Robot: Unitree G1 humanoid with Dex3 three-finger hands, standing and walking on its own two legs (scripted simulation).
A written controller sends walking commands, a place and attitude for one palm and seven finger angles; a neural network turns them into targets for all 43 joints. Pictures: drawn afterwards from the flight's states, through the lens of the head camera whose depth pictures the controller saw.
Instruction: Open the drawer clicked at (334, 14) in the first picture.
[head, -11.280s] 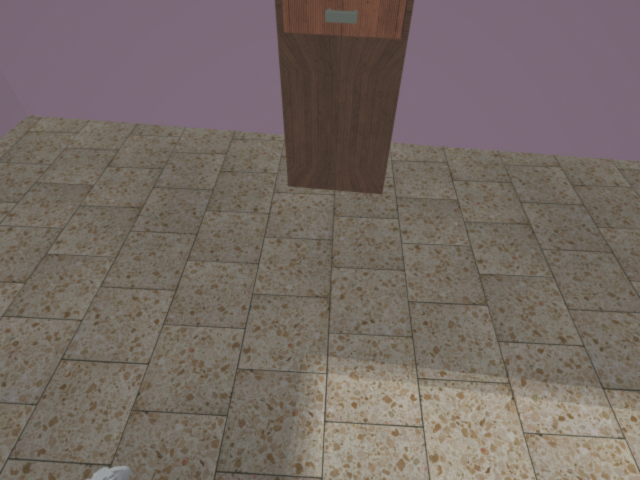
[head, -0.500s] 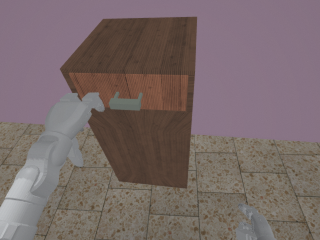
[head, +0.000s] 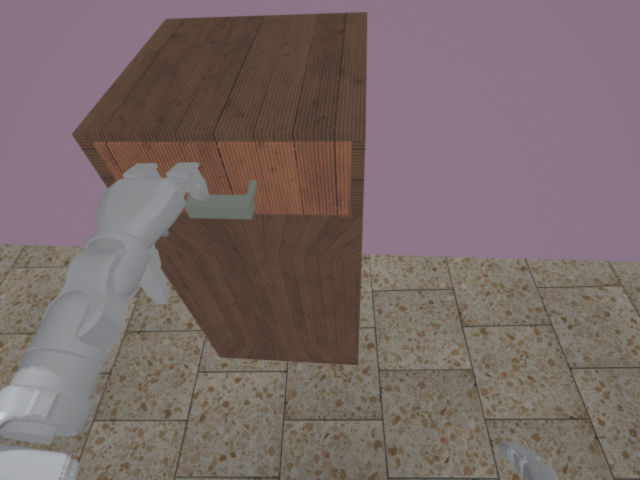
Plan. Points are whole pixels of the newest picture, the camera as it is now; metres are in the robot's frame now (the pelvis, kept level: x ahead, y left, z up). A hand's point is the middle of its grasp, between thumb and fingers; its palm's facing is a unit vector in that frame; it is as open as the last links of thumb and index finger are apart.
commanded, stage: move the hooked fingers above the handle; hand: left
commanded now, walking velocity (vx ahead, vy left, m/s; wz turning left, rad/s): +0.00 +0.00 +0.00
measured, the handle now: (224, 196) +0.53 +0.22 +0.03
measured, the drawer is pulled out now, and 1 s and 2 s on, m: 0.00 0.00 0.00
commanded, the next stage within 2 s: lower the fingers behind the handle in 1.66 s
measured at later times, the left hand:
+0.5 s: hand (185, 210) +0.43 +0.23 +0.10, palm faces +0.00 -0.04 -1.00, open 13.8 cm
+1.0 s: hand (210, 188) +0.48 +0.22 +0.08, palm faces -0.03 -0.02 -1.00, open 13.8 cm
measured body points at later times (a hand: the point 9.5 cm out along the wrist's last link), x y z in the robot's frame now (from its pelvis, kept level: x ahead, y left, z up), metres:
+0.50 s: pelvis +0.02 +0.01 -0.01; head +0.06 -0.01 +0.44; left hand +0.42 +0.23 +0.15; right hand +0.16 -0.23 -0.13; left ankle -0.03 +0.11 -0.74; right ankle +0.01 -0.09 -0.74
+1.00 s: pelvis +0.01 +0.01 -0.01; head +0.08 -0.01 +0.43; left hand +0.48 +0.22 +0.14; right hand +0.07 -0.26 -0.15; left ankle -0.03 +0.11 -0.74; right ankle +0.01 -0.09 -0.74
